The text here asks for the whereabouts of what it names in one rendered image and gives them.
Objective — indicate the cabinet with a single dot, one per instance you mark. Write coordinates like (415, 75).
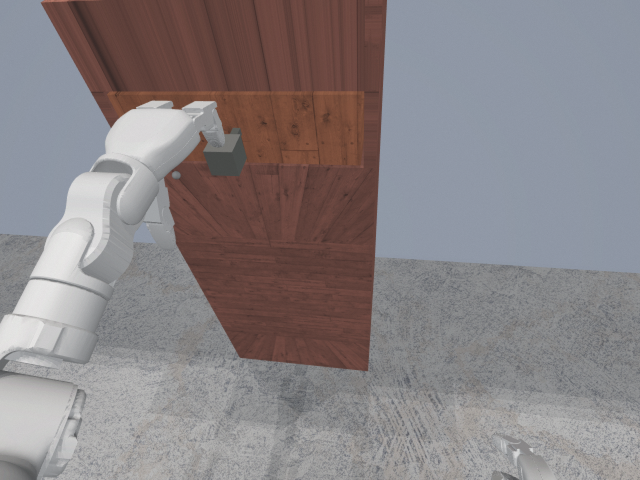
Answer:
(284, 253)

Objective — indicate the right robot hand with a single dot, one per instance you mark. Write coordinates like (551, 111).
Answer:
(520, 454)

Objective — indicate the robot left forearm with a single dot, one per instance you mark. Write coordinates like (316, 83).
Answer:
(59, 311)

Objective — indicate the left robot hand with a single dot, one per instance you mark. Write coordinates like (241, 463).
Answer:
(161, 138)

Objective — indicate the handle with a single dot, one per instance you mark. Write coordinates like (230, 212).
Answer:
(229, 159)

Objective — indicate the drawer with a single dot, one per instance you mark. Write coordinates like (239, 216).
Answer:
(292, 127)

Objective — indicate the robot left upper arm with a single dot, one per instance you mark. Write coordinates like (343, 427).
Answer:
(39, 422)

